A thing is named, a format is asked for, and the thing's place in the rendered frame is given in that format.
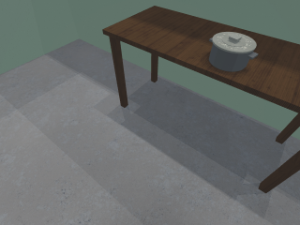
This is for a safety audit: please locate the pot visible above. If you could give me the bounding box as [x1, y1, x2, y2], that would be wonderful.
[208, 37, 258, 72]

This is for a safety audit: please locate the lid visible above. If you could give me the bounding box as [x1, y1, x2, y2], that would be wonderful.
[212, 32, 257, 54]

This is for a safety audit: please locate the table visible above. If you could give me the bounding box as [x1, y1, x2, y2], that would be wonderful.
[102, 6, 300, 193]

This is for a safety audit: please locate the knob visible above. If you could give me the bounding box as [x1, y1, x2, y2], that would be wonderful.
[228, 34, 242, 42]

